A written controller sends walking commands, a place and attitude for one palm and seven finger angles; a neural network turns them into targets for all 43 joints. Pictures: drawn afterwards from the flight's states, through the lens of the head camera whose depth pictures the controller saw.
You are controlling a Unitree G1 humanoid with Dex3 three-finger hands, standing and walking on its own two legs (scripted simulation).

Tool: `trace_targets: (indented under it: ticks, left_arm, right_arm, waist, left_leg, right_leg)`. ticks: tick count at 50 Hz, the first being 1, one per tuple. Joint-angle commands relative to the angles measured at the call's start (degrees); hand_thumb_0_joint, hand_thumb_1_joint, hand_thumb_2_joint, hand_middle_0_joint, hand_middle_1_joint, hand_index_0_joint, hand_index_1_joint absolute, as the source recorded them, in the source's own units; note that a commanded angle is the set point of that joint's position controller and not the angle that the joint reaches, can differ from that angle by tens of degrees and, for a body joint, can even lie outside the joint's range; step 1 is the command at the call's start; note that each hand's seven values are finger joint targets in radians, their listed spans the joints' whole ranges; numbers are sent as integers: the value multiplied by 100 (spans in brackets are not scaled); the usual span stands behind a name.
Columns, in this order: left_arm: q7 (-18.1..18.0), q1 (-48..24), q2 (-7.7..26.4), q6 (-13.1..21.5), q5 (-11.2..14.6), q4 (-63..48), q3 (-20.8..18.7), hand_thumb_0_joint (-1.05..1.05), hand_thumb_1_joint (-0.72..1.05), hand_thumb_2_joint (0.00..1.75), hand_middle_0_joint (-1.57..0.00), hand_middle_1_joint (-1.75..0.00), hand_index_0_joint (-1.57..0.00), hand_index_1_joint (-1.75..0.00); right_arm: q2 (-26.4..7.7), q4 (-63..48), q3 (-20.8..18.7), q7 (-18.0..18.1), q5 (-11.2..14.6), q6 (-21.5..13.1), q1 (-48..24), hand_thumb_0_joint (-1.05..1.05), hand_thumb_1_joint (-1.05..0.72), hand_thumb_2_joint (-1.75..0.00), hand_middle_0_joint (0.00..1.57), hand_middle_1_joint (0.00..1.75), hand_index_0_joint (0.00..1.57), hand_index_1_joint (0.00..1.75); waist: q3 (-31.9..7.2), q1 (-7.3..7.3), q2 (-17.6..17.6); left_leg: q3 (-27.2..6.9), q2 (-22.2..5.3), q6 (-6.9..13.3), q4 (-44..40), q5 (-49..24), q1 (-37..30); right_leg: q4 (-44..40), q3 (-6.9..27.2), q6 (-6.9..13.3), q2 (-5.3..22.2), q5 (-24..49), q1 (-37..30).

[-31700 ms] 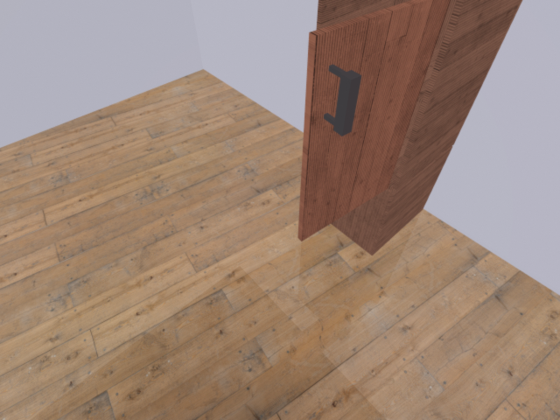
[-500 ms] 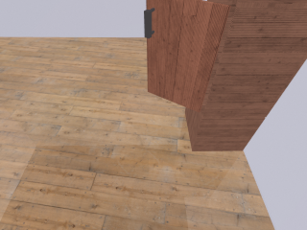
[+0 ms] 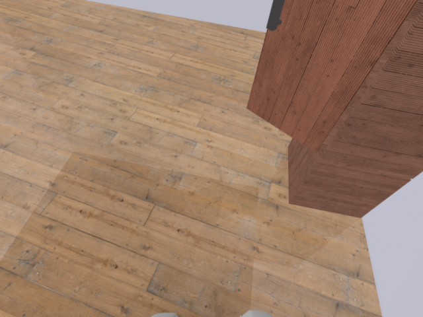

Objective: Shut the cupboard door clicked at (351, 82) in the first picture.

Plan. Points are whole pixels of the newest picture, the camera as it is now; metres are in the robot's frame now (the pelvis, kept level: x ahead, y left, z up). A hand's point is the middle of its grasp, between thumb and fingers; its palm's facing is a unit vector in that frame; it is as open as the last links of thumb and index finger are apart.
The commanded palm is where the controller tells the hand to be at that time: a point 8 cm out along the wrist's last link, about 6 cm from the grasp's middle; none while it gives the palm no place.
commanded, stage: walk to a spot facing it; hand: left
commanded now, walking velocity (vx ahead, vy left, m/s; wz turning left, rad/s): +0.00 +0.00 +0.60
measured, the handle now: (280, 7) +0.97 -0.18 +0.13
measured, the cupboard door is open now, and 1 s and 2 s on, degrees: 58 58 58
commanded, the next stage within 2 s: turn to face it in 1.18 s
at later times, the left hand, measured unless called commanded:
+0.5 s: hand out of the picture +0.01 +0.19 -0.14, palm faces +0.30 -0.90 -0.31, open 7.4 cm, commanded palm none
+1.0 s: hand out of the picture -0.04 +0.14 -0.18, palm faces +0.67 -0.72 -0.20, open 7.4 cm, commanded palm none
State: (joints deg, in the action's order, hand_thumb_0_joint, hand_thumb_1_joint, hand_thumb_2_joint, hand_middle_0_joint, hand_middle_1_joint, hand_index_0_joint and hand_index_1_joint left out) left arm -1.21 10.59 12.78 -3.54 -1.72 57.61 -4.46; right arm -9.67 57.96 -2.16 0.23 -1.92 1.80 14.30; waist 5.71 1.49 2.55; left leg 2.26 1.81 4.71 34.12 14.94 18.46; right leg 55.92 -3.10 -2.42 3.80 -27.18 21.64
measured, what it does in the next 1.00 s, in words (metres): walks ahead, turning left: right foot, then left foot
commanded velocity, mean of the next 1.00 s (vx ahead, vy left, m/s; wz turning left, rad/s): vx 0.27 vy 0.00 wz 0.57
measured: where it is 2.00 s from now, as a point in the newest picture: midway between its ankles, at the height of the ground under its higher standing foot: (148, 276)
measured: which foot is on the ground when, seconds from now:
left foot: down 0.00-0.44, up 0.46-0.92, down 0.94-1.00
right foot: up 0.00-0.42, down 0.44-0.94, up 0.96-1.00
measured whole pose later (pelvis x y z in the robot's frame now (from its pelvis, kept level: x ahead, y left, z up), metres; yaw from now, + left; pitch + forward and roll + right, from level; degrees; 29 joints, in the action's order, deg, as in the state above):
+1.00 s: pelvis +0.14 +0.05 -0.02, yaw +39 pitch +0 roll +1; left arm 0.5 25.8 9.2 0.6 -1.2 59.5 -2.6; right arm -12.7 49.9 -2.4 -1.8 -1.8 -1.9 3.7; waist 7.1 -1.1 1.0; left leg 7.4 3.1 6.7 39.7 14.7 24.1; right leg 64.5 -9.8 -2.2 8.3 -29.2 10.5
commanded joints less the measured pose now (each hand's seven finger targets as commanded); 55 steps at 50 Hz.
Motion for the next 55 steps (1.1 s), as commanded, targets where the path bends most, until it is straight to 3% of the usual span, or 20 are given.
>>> trace_targets:
  ticks: [1, 7, 15, 20, 21, 22, 23, 24, 25, 27, 30, 33, 39, 44, 46, 47, 48, 49, 52, 55]
  left_arm:
    - [16, -10, 532, 180, 4, -546, -164, 0, 90, 90, -20, -30, -20, -30]
    - [8, 45, 545, 177, 14, -700, -171, 0, 90, 90, -20, -30, -20, -30]
    - [100, -137, 672, 239, 9, -934, -101, 0, 90, 90, -20, -30, -20, -30]
    - [106, 1332, 801, 304, 22, -616, -166, 0, 90, 90, -20, -30, -20, -30]
    - [48, 1580, 1105, 366, -63, -601, -234, 0, 90, 90, -20, -30, -20, -30]
    - [-22, 1321, 1432, 398, -122, -753, -254, 0, 90, 90, -20, -30, -20, -30]
    - [-59, 713, 1324, 447, 5, -880, -210, 0, 90, 90, -20, -30, -20, -30]
    - [-30, 23, 1276, 486, 45, -1063, -224, 0, 90, 90, -20, -30, -20, -30]
    - [-39, -68, 1193, 555, 36, -1099, -239, 0, 90, 90, -20, -30, -20, -30]
    - [6, 126, 628, 713, 39, -905, -87, 0, 90, 90, -20, -30, -20, -30]
    - [1, 1088, 548, 826, 28, -529, -67, 0, 90, 90, -20, -30, -20, -30]
    - [-44, 1640, 506, 850, 2, -345, -58, 0, 90, 90, -20, -30, -20, -30]
    - [-54, 1979, 517, 813, -37, -212, -48, 0, 90, 90, -20, -30, -20, -30]
    - [-13, 1731, 891, 818, 3, -263, -131, 0, 90, 90, -20, -30, -20, -30]
    - [50, 1467, 907, 807, 91, -392, -128, 0, 90, 90, -20, -30, -20, -30]
    - [152, 1470, 513, 782, 163, -639, -55, 0, 90, 90, -20, -30, -20, -30]
    - [116, 787, 512, 728, 138, -1000, -29, 0, 90, 90, -20, -30, -20, -30]
    - [64, 455, 521, 702, 126, -1151, -55, 0, 90, 90, -20, -30, -20, -30]
    - [124, 816, 250, 553, -46, -735, -86, 0, 90, 90, -20, -30, -20, -30]
    - [179, 1055, 127, 443, -60, -621, -70, 0, 90, 90, -20, -30, -20, -30]
  right_arm:
    - [-1224, -407, -285, 175, 23, -162, 265, 0, -90, -90, 20, 30, 20, 30]
    - [-1268, -480, -354, 162, 48, -134, 327, 0, -90, -90, 20, 30, 20, 30]
    - [-1461, -566, -443, 84, -11, -79, 371, 0, -90, -90, 20, 30, 20, 30]
    - [-1365, -823, -445, 54, 46, -40, -505, 0, -90, -90, 20, 30, 20, 30]
    - [-957, -885, -408, 21, 128, -47, -538, 0, -90, -90, 20, 30, 20, 30]
    - [-591, -1007, -344, 25, 143, -141, -424, 0, -90, -90, 20, 30, 20, 30]
    - [-1043, -979, -434, -26, 8, -138, -496, 0, -90, -90, 20, 30, 20, 30]
    - [-942, -931, -441, -84, -31, -84, 7, 0, -90, -90, 20, 30, 20, 30]
    - [-879, -848, -447, -141, -44, -41, 196, 0, -90, -90, 20, 30, 20, 30]
    - [-886, -720, -406, -259, -50, -86, -36, 0, -90, -90, 20, 30, 20, 30]
    - [-667, -822, -314, -298, 30, -156, -443, 0, -90, -90, 20, 30, 20, 30]
    - [-579, -882, -248, -267, 43, -110, -698, 0, -90, -90, 20, 30, 20, 30]
    - [-465, -1116, -102, -335, 47, -157, -1714, 0, -90, -90, 20, 30, 20, 30]
    - [-619, -921, -139, -256, 30, -298, -772, 0, -90, -90, 20, 30, 20, 30]
    - [-1217, -626, -314, -164, -31, -329, 744, 0, -90, -90, 20, 30, 20, 30]
    - [-1953, -514, -513, -94, -85, -372, 1274, 0, -90, -90, 20, 30, 20, 30]
    - [-2174, -464, -546, -35, 70, -335, 1466, 0, -90, -90, 20, 30, 20, 30]
    - [-1989, -513, -512, 15, 90, -315, 1132, 0, -90, -90, 20, 30, 20, 30]
    - [-1068, -807, -208, 76, 51, -519, 31, 0, -90, -90, 20, 30, 20, 30]
    - [-973, -700, -151, 81, 71, -608, 68, 0, -90, -90, 20, 30, 20, 30]
  waist:
    - [-497, -20, -706]
    - [-838, 28, -952]
    - [-720, 165, -1281]
    - [-653, -599, -996]
    - [-656, -703, 155]
    - [-334, -611, 1633]
    - [214, -289, 760]
    - [-75, 189, 533]
    - [-248, 253, 677]
    - [157, 201, 433]
    - [-91, -125, 507]
    - [-277, -248, 841]
    - [226, -457, 838]
    - [-487, 58, 800]
    - [-1421, 870, 274]
    - [-2061, 933, -1293]
    - [-2175, 938, -952]
    - [-1363, 700, -204]
    - [-221, 19, -580]
    - [-286, -194, -757]
  left_leg:
    - [-2364, -1511, 129, -2030, -715, -754]
    - [-2399, -1253, 176, -2006, -602, -1186]
    - [-3381, -1033, 388, -2271, 1880, -963]
    - [-2700, -312, -17, -1698, 2180, 1223]
    - [-1829, 202, -321, -174, 2143, 2325]
    - [-748, 809, -587, 1906, 1809, 3455]
    - [-1198, 198, -487, 2998, 1234, 3177]
    - [-1053, 148, -561, 3403, 765, 2840]
    - [-896, -48, -609, 3736, 510, 2565]
    - [-662, -243, -658, 3717, -248, 2484]
    - [-307, -196, -620, 3435, -456, 2736]
    - [-150, -292, -568, 3174, -343, 2755]
    - [312, -379, -379, 1559, -120, 2459]
    - [964, 286, 60, 449, 444, 509]
    - [246, -79, 400, -369, -376, -2273]
    - [-2847, -2064, 1338, -523, -1467, -3843]
    - [-3783, -2648, 1694, -1216, -2102, -3931]
    - [-3285, -2722, 1622, -1430, -1683, -3084]
    - [-1776, -1665, 756, -1946, -770, -582]
    - [-1238, -1256, 717, -2096, -1293, -470]
  right_leg:
    - [832, 539, -107, 65, 786, 1043]
    - [242, 527, -244, -97, 849, 1011]
    - [-1263, 375, -98, -432, 292, 592]
    - [-3373, 134, 157, -649, 720, -2355]
    - [-4347, 1343, 484, 437, -431, -3119]
    - [-5219, 3754, 991, 2281, -1833, -2932]
    - [-5424, 3645, 1045, 2569, -1939, -1601]
    - [-5333, 2913, 994, 2264, -1303, -1400]
    - [-5383, 2835, 915, 2073, -1855, -1164]
    - [-4936, 1024, 646, 1226, 345, -1276]
    - [-4319, 161, 477, 1036, 3116, -2316]
    - [-3905, -266, 284, 1134, 4974, -2803]
    - [-3913, -569, 635, 1458, 5172, -2845]
    - [-2459, -1062, 628, 1565, 7295, -2840]
    - [-33, -1331, 321, 1336, 5352, -1163]
    - [2153, -1087, 8, 290, 201, 1061]
    - [2892, -191, 61, 126, -554, 1925]
    - [2956, 166, 107, 408, -137, 2073]
    - [1890, 352, 35, 686, 791, 1204]
    - [1119, 208, -87, 511, 1191, 983]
